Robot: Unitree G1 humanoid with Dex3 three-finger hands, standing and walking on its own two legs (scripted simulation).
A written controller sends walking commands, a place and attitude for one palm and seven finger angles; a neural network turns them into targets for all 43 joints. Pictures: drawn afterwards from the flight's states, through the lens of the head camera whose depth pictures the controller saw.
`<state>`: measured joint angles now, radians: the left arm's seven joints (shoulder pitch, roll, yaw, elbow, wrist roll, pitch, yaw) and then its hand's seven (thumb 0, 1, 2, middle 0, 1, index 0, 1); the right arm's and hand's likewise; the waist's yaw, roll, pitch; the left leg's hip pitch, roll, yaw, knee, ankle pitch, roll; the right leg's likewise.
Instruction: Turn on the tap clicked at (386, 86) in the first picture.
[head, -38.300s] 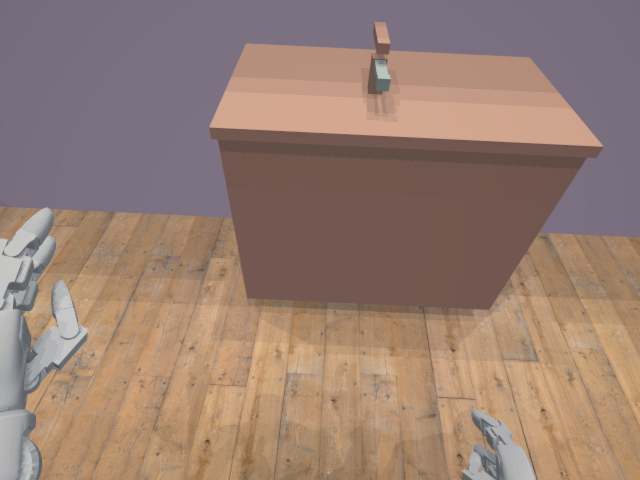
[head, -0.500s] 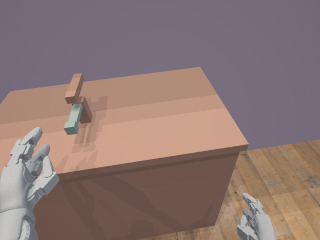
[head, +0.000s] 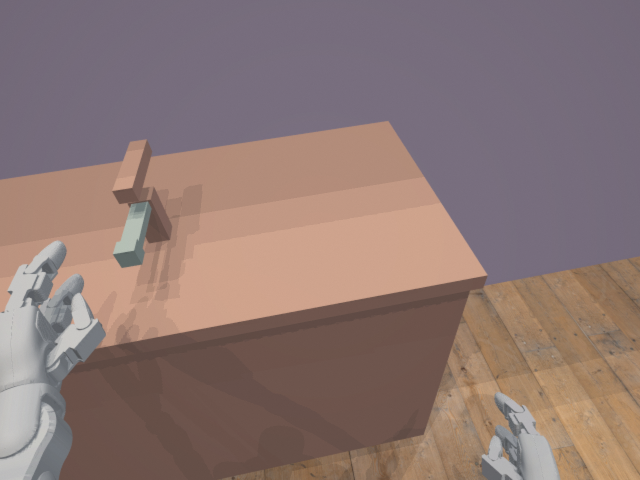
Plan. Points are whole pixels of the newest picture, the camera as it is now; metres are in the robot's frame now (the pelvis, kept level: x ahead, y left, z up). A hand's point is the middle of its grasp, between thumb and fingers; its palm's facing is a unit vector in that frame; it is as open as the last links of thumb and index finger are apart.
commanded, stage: reach beside the lever's end, fingers flat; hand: left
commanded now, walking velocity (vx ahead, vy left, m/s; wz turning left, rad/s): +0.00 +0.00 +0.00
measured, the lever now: (129, 253) +0.36 +0.31 +0.11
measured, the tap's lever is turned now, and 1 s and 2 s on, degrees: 0 0 0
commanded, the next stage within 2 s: push the lever round in 1.60 s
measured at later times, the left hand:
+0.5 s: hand (97, 296) +0.28 +0.30 +0.13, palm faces +0.48 -0.87 -0.10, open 7.6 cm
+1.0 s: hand (96, 277) +0.31 +0.32 +0.12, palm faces +0.49 -0.86 -0.09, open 7.8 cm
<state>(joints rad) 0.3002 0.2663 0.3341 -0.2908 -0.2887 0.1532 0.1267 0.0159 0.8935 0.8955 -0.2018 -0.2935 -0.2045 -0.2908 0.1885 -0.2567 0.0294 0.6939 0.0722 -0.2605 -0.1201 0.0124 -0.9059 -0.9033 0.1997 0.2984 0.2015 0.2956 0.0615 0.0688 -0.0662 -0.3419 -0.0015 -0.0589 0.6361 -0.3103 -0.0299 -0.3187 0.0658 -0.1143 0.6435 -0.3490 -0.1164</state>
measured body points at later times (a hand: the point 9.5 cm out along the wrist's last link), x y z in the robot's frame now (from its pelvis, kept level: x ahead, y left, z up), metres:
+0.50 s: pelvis +0.00 +0.03 +0.01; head +0.00 +0.00 +0.45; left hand +0.24 +0.34 +0.14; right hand +0.19 -0.20 -0.08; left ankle +0.02 +0.15 -0.72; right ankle +0.00 -0.03 -0.72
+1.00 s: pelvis +0.00 +0.04 +0.01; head +0.01 +0.02 +0.46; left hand +0.28 +0.36 +0.13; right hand +0.17 -0.20 -0.09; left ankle +0.02 +0.15 -0.72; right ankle +0.00 -0.03 -0.72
